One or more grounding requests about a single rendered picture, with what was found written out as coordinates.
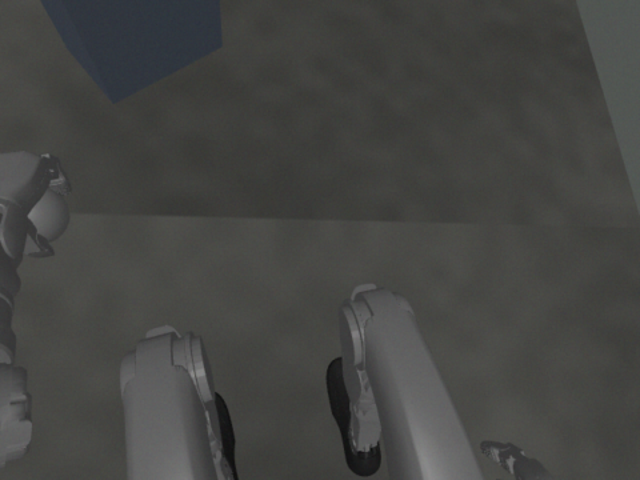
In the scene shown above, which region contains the left robot arm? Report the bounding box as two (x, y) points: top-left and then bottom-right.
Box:
(0, 198), (32, 468)

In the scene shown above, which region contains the left robot hand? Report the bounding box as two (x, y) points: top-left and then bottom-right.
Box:
(0, 151), (72, 258)

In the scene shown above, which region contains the right robot hand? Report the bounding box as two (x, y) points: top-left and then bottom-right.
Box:
(480, 441), (555, 480)

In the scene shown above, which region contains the left robot foot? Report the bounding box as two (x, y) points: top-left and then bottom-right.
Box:
(215, 392), (239, 480)

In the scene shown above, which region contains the right robot foot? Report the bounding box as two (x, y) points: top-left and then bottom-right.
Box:
(326, 357), (381, 477)

